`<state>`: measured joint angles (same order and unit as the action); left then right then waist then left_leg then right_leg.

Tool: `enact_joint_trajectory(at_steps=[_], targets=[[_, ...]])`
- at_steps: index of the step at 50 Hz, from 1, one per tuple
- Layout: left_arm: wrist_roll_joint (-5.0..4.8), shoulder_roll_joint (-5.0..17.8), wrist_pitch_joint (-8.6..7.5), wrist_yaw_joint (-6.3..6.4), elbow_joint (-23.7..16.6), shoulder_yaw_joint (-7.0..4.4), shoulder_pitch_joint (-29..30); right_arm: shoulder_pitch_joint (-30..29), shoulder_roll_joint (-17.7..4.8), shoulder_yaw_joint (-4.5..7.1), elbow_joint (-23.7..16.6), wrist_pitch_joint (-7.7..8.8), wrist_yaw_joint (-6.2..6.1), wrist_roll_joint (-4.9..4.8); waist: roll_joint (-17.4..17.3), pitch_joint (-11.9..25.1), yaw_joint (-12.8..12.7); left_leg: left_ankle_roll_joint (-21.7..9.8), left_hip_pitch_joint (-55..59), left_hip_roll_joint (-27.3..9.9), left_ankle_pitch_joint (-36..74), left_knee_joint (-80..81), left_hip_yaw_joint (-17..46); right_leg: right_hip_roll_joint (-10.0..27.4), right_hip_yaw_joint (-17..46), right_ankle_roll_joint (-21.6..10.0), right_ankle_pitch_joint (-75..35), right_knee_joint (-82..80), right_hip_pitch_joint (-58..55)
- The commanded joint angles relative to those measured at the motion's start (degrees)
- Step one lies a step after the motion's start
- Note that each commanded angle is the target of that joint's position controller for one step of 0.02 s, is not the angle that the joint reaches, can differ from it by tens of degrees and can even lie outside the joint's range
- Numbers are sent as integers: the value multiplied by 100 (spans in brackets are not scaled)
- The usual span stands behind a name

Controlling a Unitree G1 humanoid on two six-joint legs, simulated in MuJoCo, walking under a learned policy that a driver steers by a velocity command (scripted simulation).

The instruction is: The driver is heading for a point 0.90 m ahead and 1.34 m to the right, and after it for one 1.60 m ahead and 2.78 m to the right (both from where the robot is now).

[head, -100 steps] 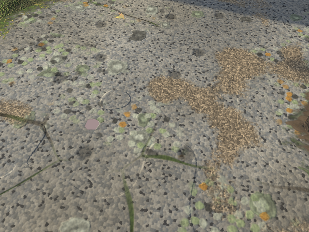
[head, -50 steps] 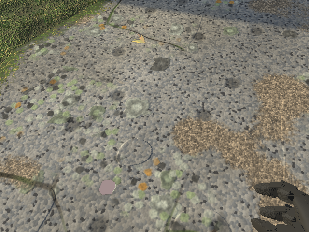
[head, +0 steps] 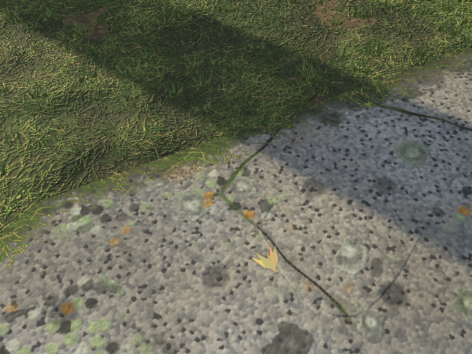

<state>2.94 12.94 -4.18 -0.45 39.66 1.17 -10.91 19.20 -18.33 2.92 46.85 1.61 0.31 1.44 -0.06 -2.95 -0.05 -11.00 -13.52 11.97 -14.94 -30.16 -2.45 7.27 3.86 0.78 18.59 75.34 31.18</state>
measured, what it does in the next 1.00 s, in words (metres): walks ahead, turning right: right foot, then left foot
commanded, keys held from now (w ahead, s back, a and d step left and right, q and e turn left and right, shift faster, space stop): w+e+shift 0.58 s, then e+shift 0.42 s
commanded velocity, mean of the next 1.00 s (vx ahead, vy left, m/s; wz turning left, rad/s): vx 0.78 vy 0.00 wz -0.72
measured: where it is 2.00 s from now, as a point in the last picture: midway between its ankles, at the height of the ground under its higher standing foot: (331, 195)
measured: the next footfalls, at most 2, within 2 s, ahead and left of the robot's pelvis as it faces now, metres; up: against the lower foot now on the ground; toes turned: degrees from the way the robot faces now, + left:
right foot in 0.28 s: +0.48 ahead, -0.13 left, +0.00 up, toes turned -12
left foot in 0.70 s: +0.95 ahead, -0.11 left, +0.00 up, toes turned -32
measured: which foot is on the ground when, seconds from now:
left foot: down 0.00-0.28, up 0.30-0.68, down 0.70-1.00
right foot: up 0.00-0.26, down 0.28-0.68, up 0.70-1.00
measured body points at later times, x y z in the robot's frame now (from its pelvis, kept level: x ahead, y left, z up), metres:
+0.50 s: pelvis +0.49 -0.11 +0.01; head +0.50 -0.11 +0.46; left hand +0.53 +0.18 -0.12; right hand +0.62 -0.39 -0.05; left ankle +0.62 +0.04 -0.64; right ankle +0.44 -0.12 -0.72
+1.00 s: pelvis +0.86 -0.20 +0.02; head +0.89 -0.26 +0.46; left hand +1.21 -0.15 -0.05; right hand +0.73 -0.49 -0.10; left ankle +0.92 -0.09 -0.72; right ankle +0.88 -0.37 -0.68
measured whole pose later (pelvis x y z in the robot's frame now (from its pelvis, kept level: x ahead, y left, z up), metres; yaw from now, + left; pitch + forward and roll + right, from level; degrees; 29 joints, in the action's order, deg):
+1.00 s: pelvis +0.86 -0.20 +0.02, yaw -47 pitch +1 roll +3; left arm -1.4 21.0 2.1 -0.7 33.4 -5.0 -5.7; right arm 8.5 -18.5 4.3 43.8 3.2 -1.5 -1.1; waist 1.1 -7.7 3.0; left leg 0.1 -7.1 -2.2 -15.7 -23.2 -15.6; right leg 4.6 -2.6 1.4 7.1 47.1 37.3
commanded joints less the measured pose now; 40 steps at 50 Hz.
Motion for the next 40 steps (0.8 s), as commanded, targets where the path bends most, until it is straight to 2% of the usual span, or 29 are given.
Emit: enact_joint_trajectory(at_steps=[1,3,5,6,9,10,11,12,13,14,15,16,17,18,19,21,22,24,26,29,31,33,34,35,36,37,38,39,40], targets=[[-65,712,206,-99,-176,-169,-259,18,-638,141,-275,404,19,-38,351,-233,-185,-470,-206,-1738,1055,2245,1642,326,-284,-34,-486,-893,600],[-171,582,165,-161,-413,-113,498,271,-544,120,-166,516,106,-69,166,-563,101,-65,-142,-1492,2323,2418,919,298,-506,-218,-1542,-2119,659],[-277,489,138,-241,-349,-101,688,312,-542,97,-118,583,121,-108,189,-336,236,299,216,-1273,3035,2655,254,-108,-819,-431,-2537,-2961,252],[-309,387,91,-282,-449,-71,899,495,-537,71,-74,650,102,-120,11,-451,323,382,266,-1530,3594,2772,165,-119,-834,-533,-2938,-3413,85],[-277,626,32,-298,-338,-154,1031,654,-649,63,89,659,-21,-74,-113,-233,303,682,1549,-1718,5465,2689,-223,-689,-1174,-768,-3208,-4073,-97],[-317,781,94,-306,-143,-222,622,503,-794,81,23,628,-105,-52,-360,383,94,810,2001,-1676,7080,2213,-323,-1144,-1305,-754,-2912,-3908,-645],[-241,843,90,-306,-149,-243,535,599,-893,84,41,593,-180,-4,-600,303,7,942,2069,-1968,8186,1553,-382,-1171,-1387,-865,-2432,-3875,-717],[-202,1044,119,-269,22,-312,-40,608,-916,97,90,479,-272,104,-649,481,-326,1052,2214,-2142,9035,527,-374,-1426,-1484,-989,-1827,-3879,-1143],[-183,1232,136,-223,394,-427,-1185,308,-968,120,35,380,-328,188,-679,787,-892,1099,1939,-2131,8879,-853,-409,-1491,-1325,-1110,-1656,-3965,-2053],[-212,1483,159,-161,820,-596,-2636,-436,-1174,191,-189,297,-364,206,-591,1120,-1797,1098,1035,-1841,7715,-3159,-515,-1174,-770,-1480,-1503,-4469,-3356],[-184,1724,227,-92,1037,-675,-2937,-600,-261,-43,-377,409,-262,274,806,1154,-1404,1023,-1220,-993,435,-5639,-301,-384,257,-1759,-1495,-3580,-4803],[-122,2082,257,-77,817,-780,-2196,-64,-90,-140,-823,508,-175,-56,1841,1877,-612,1297,-3408,-457,-1550,-7078,516,804,3681,-2945,-533,-4762,-5995],[-184,1698,267,-58,586,-778,-1864,-480,-429,-205,-912,620,-155,29,395,1572,-801,1105,-3728,-887,-770,-6537,999,814,4123,-2785,210,-5764,-5500],[-231,1414,273,-31,645,-711,-1637,-733,-516,-220,-960,677,-83,63,-257,893,-519,1017,-3495,-1201,-307,-5829,1029,679,3638,-2495,552,-6081,-4457],[-215,1208,258,-16,690,-663,-1458,-789,-475,-250,-969,660,-54,127,-630,336,-207,1002,-3134,-1395,-210,-5266,883,429,3172,-2246,179,-6260,-3394],[-233,1138,134,40,710,-590,-1298,-748,-322,-328,-1053,384,5,318,-613,-135,216,1189,-2613,-1641,-380,-4596,781,-103,2454,-2061,-180,-6452,-2006],[-257,1198,59,11,674,-595,-1239,-781,-270,-366,-1124,272,20,337,-459,-238,301,1270,-2385,-1735,-472,-4060,663,-316,2171,-2034,-229,-6573,-1472],[-270,1369,-42,-13,608,-657,-1180,-1440,-225,-435,-1437,211,77,294,-212,-495,187,1416,-2071,-1797,73,-2871,324,-599,1814,-2027,-809,-6874,-722],[-313,1357,-67,-34,602,-700,-1261,-2073,-100,-498,-1652,238,126,155,-8,-534,-87,1473,-1638,-1713,1248,-1602,178,-849,1555,-1757,-1578,-6879,-593],[-392,1475,-69,-76,680,-785,-1626,-2426,-96,-489,-1761,270,115,42,217,-153,-485,1343,-1215,-1420,2304,-610,104,-746,1640,-1434,-3015,-6630,-1474],[-366,1529,8,-13,744,-831,-1753,-2438,-169,-458,-1786,325,48,86,203,-39,-557,1226,-1065,-1139,2113,11,105,-801,1585,-1154,-4370,-5894,-2235],[-338,1704,22,59,738,-881,-1686,-1601,-511,-306,-1589,421,-101,109,376,635,-170,1127,186,-828,1957,399,233,-953,1687,-695,-5592,-4390,-2531],[-376,1792,2,60,613,-909,-1274,-608,-726,-205,-1334,493,-169,87,420,1075,444,1049,1300,-1160,2497,643,481,-1141,1684,-513,-5096,-3170,-2154],[-447,1285,-35,73,390,-792,-1080,500,-1097,-75,-1091,544,-223,194,94,1825,825,872,2778,-2266,3348,140,1114,-1340,1347,-393,-2853,-1613,-1346],[-342,-126,55,98,363,-362,-2230,535,-1042,-19,-1194,568,-190,54,-1603,3119,247,243,4951,-3991,6081,-905,2831,-1706,1350,-172,2426,271,403],[-586,749,125,92,43,-419,-2219,353,-1135,102,-1220,447,-134,-87,-2169,3779,336,-353,4823,-4490,4281,-163,4094,-1208,903,38,1797,1367,871],[-631,1321,234,157,-101,-590,-1444,-218,-636,60,-1474,355,-199,-60,-1308,2967,475,-187,3944,-3913,3455,208,3195,-803,579,161,1199,1125,1038],[-618,1469,339,190,-243,-675,-920,-619,-330,-12,-1384,303,-218,-53,-721,1905,397,-15,2930,-3556,3586,360,2246,-619,247,275,849,925,1196],[-558,1456,435,195,-267,-721,-794,-849,-192,-45,-1359,285,-215,-59,-348,1293,241,50,2106,-3257,3718,556,1702,-460,139,363,768,895,1122]])
Velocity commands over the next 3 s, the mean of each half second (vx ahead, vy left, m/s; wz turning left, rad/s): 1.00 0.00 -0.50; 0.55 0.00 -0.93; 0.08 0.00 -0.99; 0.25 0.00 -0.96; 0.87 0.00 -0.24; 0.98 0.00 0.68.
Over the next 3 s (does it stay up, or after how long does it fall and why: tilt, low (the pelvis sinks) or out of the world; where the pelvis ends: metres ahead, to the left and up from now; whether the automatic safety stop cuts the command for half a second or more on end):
stays up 0.70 -1.09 0.02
